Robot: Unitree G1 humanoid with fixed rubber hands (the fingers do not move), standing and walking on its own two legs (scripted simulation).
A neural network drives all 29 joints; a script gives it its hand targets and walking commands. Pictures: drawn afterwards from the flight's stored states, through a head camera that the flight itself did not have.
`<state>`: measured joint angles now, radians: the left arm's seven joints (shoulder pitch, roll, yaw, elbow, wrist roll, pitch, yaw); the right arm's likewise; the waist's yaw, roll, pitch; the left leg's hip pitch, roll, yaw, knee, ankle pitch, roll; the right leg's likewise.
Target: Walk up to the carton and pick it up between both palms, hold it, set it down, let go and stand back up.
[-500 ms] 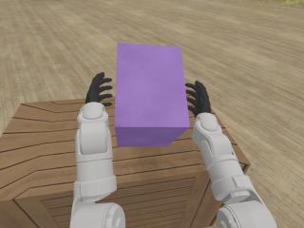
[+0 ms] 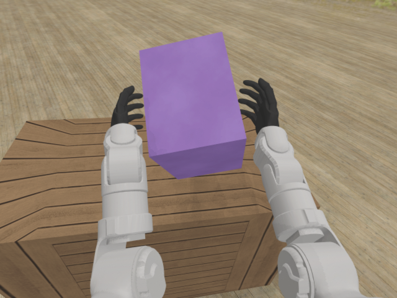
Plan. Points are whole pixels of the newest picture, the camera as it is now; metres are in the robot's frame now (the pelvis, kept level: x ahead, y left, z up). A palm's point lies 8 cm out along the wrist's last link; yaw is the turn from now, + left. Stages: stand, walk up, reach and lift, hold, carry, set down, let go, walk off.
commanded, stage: hold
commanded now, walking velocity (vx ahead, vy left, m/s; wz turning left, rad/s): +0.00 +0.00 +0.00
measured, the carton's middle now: (196, 116) +0.49 -0.02 +0.15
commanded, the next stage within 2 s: none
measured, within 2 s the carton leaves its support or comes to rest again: neither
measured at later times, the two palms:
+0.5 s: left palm (122, 97) +0.39 +0.13 +0.26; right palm (260, 109) +0.40 -0.13 +0.23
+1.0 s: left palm (126, 100) +0.35 +0.12 +0.28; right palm (271, 124) +0.36 -0.14 +0.22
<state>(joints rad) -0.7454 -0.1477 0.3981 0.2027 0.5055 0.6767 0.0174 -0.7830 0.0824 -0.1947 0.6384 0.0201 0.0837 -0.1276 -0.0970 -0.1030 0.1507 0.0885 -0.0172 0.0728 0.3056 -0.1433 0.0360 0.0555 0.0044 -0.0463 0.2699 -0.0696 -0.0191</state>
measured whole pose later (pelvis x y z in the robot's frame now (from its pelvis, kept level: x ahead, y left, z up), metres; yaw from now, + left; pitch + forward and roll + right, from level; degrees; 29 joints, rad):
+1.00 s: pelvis +0.02 -0.01 +0.00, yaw +1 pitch -15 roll -1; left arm -0.71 -0.17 0.29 0.04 0.51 0.77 -0.03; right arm -0.65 -0.01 -0.03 0.47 0.13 0.25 -0.21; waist -0.07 0.05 0.06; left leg 0.11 0.00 0.06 0.32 -0.18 0.04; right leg 0.10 0.02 -0.07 0.26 -0.10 -0.02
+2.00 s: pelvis +0.03 -0.01 +0.00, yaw +1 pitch -14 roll -1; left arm -0.68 -0.10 0.31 0.12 0.51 0.85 -0.16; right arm -0.74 0.02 -0.07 0.49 0.10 0.38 -0.26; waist -0.11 -0.07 0.04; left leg 0.12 -0.02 0.08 0.32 -0.20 0.05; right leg 0.11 0.02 -0.11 0.26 -0.14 -0.03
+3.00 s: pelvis +0.04 +0.00 +0.00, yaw +1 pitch -11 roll -1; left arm -0.57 -0.18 0.30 0.20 0.46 0.46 -0.01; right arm -0.52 0.15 -0.21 0.58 -0.04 -0.19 -0.17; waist -0.04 -0.06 0.22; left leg 0.08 -0.03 0.08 0.31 -0.20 0.06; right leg 0.07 0.01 -0.11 0.26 -0.15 -0.02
